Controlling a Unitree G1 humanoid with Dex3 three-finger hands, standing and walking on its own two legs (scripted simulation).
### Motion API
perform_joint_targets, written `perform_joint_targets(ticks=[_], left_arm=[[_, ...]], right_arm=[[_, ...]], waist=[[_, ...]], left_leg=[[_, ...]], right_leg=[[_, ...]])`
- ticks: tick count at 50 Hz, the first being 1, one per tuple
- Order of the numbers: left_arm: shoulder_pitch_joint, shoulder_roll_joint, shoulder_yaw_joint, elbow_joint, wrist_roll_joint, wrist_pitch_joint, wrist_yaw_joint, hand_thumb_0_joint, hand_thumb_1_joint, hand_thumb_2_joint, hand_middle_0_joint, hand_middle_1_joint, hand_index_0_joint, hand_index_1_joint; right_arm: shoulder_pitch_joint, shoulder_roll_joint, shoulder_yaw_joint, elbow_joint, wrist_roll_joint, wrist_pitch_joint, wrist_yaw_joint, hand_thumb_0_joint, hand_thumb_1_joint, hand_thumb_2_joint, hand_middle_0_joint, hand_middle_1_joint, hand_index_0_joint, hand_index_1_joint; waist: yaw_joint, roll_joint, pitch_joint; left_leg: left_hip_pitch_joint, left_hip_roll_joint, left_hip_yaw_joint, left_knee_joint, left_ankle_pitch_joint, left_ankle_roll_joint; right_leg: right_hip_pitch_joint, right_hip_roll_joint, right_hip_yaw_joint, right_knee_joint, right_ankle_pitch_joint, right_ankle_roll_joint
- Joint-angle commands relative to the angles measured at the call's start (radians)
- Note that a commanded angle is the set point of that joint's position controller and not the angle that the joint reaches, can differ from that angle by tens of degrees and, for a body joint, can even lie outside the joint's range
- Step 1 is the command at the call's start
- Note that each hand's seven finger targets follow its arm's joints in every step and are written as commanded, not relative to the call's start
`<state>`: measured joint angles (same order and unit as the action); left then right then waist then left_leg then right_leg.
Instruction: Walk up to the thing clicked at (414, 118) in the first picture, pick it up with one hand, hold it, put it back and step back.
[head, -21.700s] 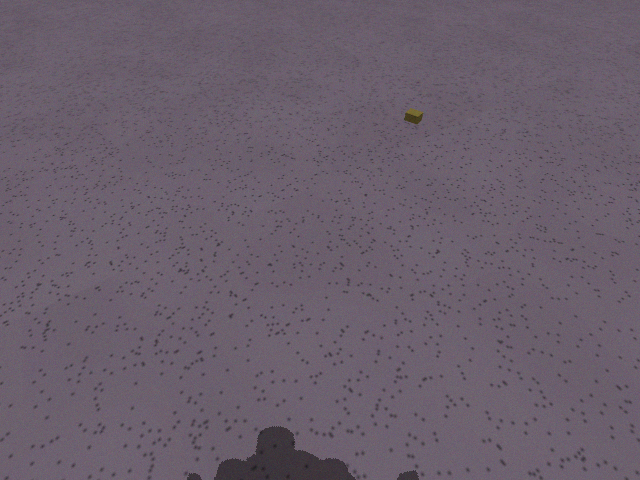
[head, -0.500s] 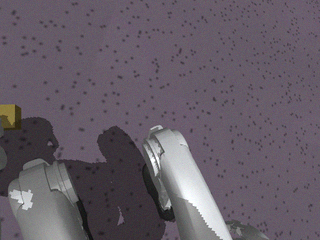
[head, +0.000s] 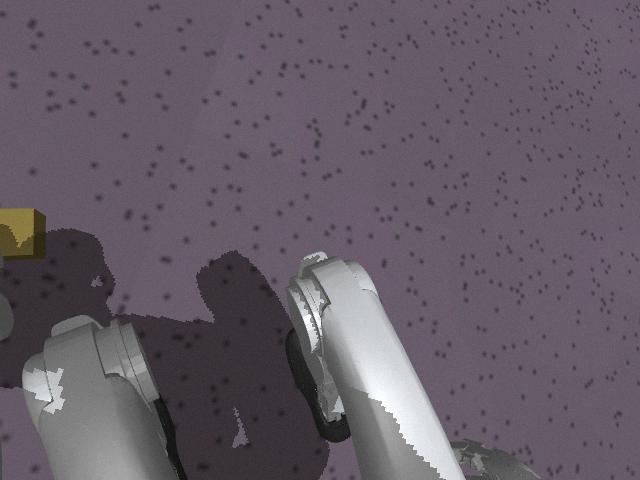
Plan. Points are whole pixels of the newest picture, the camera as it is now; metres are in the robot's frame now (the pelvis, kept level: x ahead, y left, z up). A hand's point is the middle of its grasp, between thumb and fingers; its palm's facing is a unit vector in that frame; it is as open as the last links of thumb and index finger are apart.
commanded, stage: rise first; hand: left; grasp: from above
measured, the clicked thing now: (4, 235) +0.45 +0.31 -0.31
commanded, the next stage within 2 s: none
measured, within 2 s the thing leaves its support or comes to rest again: neither
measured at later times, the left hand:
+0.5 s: hand out of the picture +0.41 +0.34 -0.19, palm faces +0.01 -0.45 -0.89, open 14.2 cm
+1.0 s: hand out of the picture +0.40 +0.35 -0.20, palm faces +0.01 -0.46 -0.89, open 14.3 cm
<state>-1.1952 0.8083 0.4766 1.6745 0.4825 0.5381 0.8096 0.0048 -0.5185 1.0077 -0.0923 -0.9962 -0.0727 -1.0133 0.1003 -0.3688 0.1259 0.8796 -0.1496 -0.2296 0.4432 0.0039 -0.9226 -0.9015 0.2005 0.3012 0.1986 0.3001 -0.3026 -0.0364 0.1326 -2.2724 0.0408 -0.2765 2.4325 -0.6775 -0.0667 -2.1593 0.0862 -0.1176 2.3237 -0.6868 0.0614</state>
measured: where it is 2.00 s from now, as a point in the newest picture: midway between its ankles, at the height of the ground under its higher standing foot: (249, 434)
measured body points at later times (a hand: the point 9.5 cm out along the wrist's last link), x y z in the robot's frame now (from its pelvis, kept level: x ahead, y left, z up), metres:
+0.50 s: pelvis +0.00 +0.00 +0.00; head +0.26 +0.08 +0.35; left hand +0.41 +0.36 -0.14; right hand +0.01 -0.27 -0.08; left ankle +0.08 +0.15 -0.30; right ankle +0.11 -0.12 -0.30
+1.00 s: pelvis +0.00 +0.00 +0.00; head +0.27 +0.09 +0.35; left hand +0.41 +0.37 -0.15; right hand +0.02 -0.27 -0.07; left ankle +0.08 +0.15 -0.30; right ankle +0.11 -0.12 -0.30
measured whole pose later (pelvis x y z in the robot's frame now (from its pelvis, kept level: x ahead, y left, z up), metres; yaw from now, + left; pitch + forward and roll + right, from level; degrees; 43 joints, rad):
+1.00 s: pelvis +0.00 +0.00 +0.00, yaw +0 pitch +28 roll -12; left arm -1.19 0.84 0.46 1.68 0.48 0.52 0.81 0.00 -0.56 1.06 -0.10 -0.96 -0.06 -1.00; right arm 0.09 -0.36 0.16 0.87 -0.17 -0.25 0.43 0.00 -0.92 -0.90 0.20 0.30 0.20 0.30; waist -0.32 -0.06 0.16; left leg -2.26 0.04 -0.29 2.44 -0.69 -0.06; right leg -2.13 0.08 -0.13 2.32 -0.69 0.06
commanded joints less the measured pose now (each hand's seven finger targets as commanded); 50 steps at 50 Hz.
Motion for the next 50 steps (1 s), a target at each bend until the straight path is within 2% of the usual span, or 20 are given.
perform_joint_targets(ticks=[1,3,7,13,19,24,26,27,28,32,35,36,37,39,41,43,45,46,47,50], left_arm=[[-0.256,0.237,-0.021,-0.117,0.045,-0.004,0.044,0.0,-0.543,1.009,-0.08,-0.989,-0.059,-1.013],[-0.272,0.214,-0.046,-0.109,0.046,-0.007,0.043,0.0,-0.551,1.016,-0.08,-0.989,-0.057,-1.015],[-0.286,0.197,-0.057,-0.111,0.032,-0.013,0.037,0.0,-0.535,1.005,-0.081,-0.994,-0.062,-1.015],[-0.279,0.203,-0.058,-0.076,0.027,-0.018,0.044,0.0,-0.562,1.033,-0.083,-0.977,-0.054,-1.009],[-0.282,0.236,-0.058,-0.086,0.031,-0.02,0.048,0.0,-0.57,1.042,-0.083,-0.965,-0.049,-1.002],[-0.26,0.263,-0.041,-0.085,0.04,-0.024,0.054,0.0,-0.578,1.051,-0.083,-0.964,-0.047,-1.003],[-0.248,0.257,-0.035,-0.099,0.029,-0.022,0.053,0.0,-0.581,1.053,-0.084,-0.955,-0.045,-0.996],[-0.252,0.264,-0.03,-0.086,0.031,-0.021,0.053,0.0,-0.581,1.053,-0.082,-0.958,-0.045,-0.999],[-0.263,0.243,-0.04,-0.092,0.018,-0.022,0.055,0.0,-0.582,1.051,-0.084,-0.953,-0.045,-0.995],[-0.243,0.247,-0.031,-0.073,0.022,-0.029,0.06,0.0,-0.573,1.048,-0.087,-0.958,-0.049,-0.998],[-0.28,0.26,-0.05,-0.102,0.018,-0.029,0.051,0.0,-0.572,1.045,-0.086,-0.962,-0.05,-1.0],[-0.267,0.269,-0.041,-0.093,0.025,-0.03,0.05,0.0,-0.572,1.05,-0.085,-0.963,-0.049,-1.002],[-0.264,0.249,-0.059,-0.101,0.016,-0.027,0.045,0.0,-0.572,1.048,-0.085,-0.959,-0.049,-0.998],[-0.242,0.267,-0.039,-0.084,0.031,-0.029,0.049,0.0,-0.582,1.057,-0.086,-0.95,-0.046,-0.994],[-0.252,0.267,-0.051,-0.093,0.033,-0.028,0.045,0.0,-0.581,1.055,-0.084,-0.96,-0.046,-1.002],[-0.241,0.259,-0.041,-0.087,0.03,-0.028,0.046,0.0,-0.579,1.056,-0.083,-0.952,-0.044,-0.994],[-0.242,0.242,-0.054,-0.088,0.021,-0.027,0.045,0.0,-0.586,1.06,-0.084,-0.955,-0.043,-0.999],[-0.232,0.25,-0.039,-0.085,0.019,-0.026,0.046,0.0,-0.58,1.055,-0.086,-0.955,-0.046,-0.998],[-0.242,0.226,-0.055,-0.099,0.008,-0.025,0.046,0.0,-0.575,1.052,-0.085,-0.949,-0.046,-0.991],[-0.256,0.257,-0.05,-0.113,0.026,-0.029,0.045,0.0,-0.578,1.055,-0.087,-0.953,-0.048,-0.995]], right_arm=[[0.223,-0.306,-0.08,0.018,0.007,0.0,-0.007,0.0,-0.908,-0.9,0.2,0.3,0.2,0.3],[0.225,-0.291,-0.073,0.041,-0.001,0.001,-0.009,0.0,-0.908,-0.901,0.2,0.3,0.199,0.3],[0.223,-0.292,-0.072,0.04,-0.005,-0.004,-0.012,0.0,-0.906,-0.9,0.2,0.3,0.2,0.3],[0.224,-0.299,-0.067,0.037,-0.007,-0.006,-0.015,0.0,-0.907,-0.9,0.2,0.3,0.2,0.3],[0.206,-0.302,-0.051,0.034,-0.015,-0.013,-0.017,0.0,-0.906,-0.9,0.2,0.3,0.2,0.3],[0.201,-0.3,-0.045,0.03,-0.016,-0.012,-0.019,0.0,-0.906,-0.901,0.2,0.3,0.2,0.3],[0.204,-0.298,-0.045,0.026,-0.011,-0.014,-0.019,0.0,-0.907,-0.901,0.2,0.3,0.2,0.3],[0.2,-0.296,-0.043,0.015,-0.015,-0.014,-0.019,0.0,-0.907,-0.901,0.2,0.3,0.2,0.3],[0.214,-0.302,-0.045,0.034,-0.013,-0.014,-0.017,0.0,-0.909,-0.902,0.2,0.3,0.199,0.3],[0.23,-0.303,-0.04,0.025,-0.015,-0.014,-0.015,0.0,-0.906,-0.9,0.2,0.3,0.199,0.3],[0.211,-0.303,-0.033,0.036,-0.02,-0.016,-0.019,0.0,-0.907,-0.901,0.2,0.3,0.2,0.3],[0.22,-0.301,-0.033,0.036,-0.021,-0.015,-0.021,0.0,-0.906,-0.9,0.2,0.3,0.2,0.3],[0.218,-0.302,-0.033,0.03,-0.018,-0.016,-0.019,0.0,-0.905,-0.9,0.2,0.3,0.2,0.3],[0.22,-0.306,-0.033,0.024,-0.015,-0.018,-0.02,0.0,-0.905,-0.9,0.2,0.3,0.2,0.3],[0.217,-0.302,-0.031,0.032,-0.02,-0.016,-0.022,0.0,-0.908,-0.901,0.2,0.3,0.2,0.3],[0.226,-0.296,-0.031,0.021,-0.015,-0.02,-0.02,0.0,-0.905,-0.9,0.2,0.3,0.2,0.3],[0.222,-0.303,-0.038,0.032,-0.02,-0.021,-0.021,0.0,-0.908,-0.901,0.2,0.3,0.2,0.3],[0.219,-0.315,-0.043,0.022,-0.013,-0.023,-0.02,0.0,-0.906,-0.9,0.2,0.3,0.2,0.3],[0.224,-0.304,-0.036,0.016,-0.015,-0.022,-0.016,0.0,-0.904,-0.899,0.2,0.3,0.2,0.3],[0.219,-0.306,-0.034,0.015,-0.013,-0.02,-0.019,0.0,-0.904,-0.9,0.2,0.3,0.2,0.3]], waist=[[-0.026,0.367,-0.707],[-0.044,0.374,-0.669],[-0.06,0.359,-0.656],[-0.058,0.345,-0.654],[-0.061,0.348,-0.632],[-0.046,0.368,-0.654],[-0.039,0.357,-0.672],[-0.048,0.354,-0.679],[-0.055,0.355,-0.662],[-0.053,0.36,-0.675],[-0.063,0.363,-0.641],[-0.062,0.358,-0.651],[-0.068,0.363,-0.64],[-0.052,0.37,-0.674],[-0.056,0.359,-0.652],[-0.053,0.353,-0.674],[-0.062,0.358,-0.639],[-0.054,0.366,-0.661],[-0.063,0.372,-0.654],[-0.059,0.381,-0.653]], left_leg=[[0.495,0.022,0.142,-0.24,0.129,0.075],[0.48,0.02,0.145,-0.241,0.107,0.076],[0.489,0.023,0.141,-0.237,0.112,0.077],[0.48,0.02,0.14,-0.244,0.089,0.075],[0.482,0.019,0.138,-0.236,0.091,0.081],[0.494,0.022,0.139,-0.246,0.089,0.078],[0.491,0.021,0.144,-0.234,0.108,0.079],[0.467,0.019,0.154,-0.225,0.122,0.082],[0.468,0.02,0.152,-0.222,0.127,0.081],[0.496,0.025,0.138,-0.228,0.135,0.075],[0.484,0.023,0.141,-0.229,0.114,0.079],[0.477,0.022,0.143,-0.232,0.111,0.08],[0.492,0.021,0.142,-0.222,0.114,0.081],[0.503,0.024,0.139,-0.228,0.116,0.075],[0.471,0.021,0.146,-0.224,0.117,0.08],[0.484,0.021,0.144,-0.221,0.128,0.079],[0.491,0.023,0.136,-0.233,0.114,0.078],[0.516,0.026,0.129,-0.232,0.122,0.076],[0.522,0.024,0.127,-0.23,0.124,0.077],[0.512,0.025,0.125,-0.247,0.107,0.075]], right_leg=[[0.354,-0.003,-0.127,-0.251,0.282,-0.061],[0.336,-0.005,-0.122,-0.254,0.262,-0.061],[0.327,-0.006,-0.125,-0.254,0.269,-0.058],[0.345,-0.002,-0.12,-0.266,0.24,-0.062],[0.336,-0.011,-0.126,-0.261,0.244,-0.058],[0.36,-0.009,-0.128,-0.259,0.241,-0.064],[0.372,-0.009,-0.123,-0.266,0.257,-0.059],[0.397,-0.006,-0.115,-0.273,0.271,-0.056],[0.382,-0.007,-0.12,-0.272,0.277,-0.053],[0.382,-0.005,-0.127,-0.262,0.285,-0.056],[0.365,-0.008,-0.13,-0.259,0.27,-0.056],[0.378,-0.006,-0.127,-0.261,0.267,-0.056],[0.364,-0.01,-0.131,-0.256,0.27,-0.054],[0.373,-0.001,-0.126,-0.262,0.267,-0.062],[0.384,-0.006,-0.121,-0.265,0.27,-0.057],[0.386,-0.003,-0.12,-0.268,0.274,-0.057],[0.368,-0.008,-0.131,-0.259,0.268,-0.055],[0.362,-0.006,-0.135,-0.258,0.275,-0.057],[0.35,-0.01,-0.137,-0.247,0.278,-0.059],[0.348,-0.009,-0.134,-0.251,0.266,-0.063]])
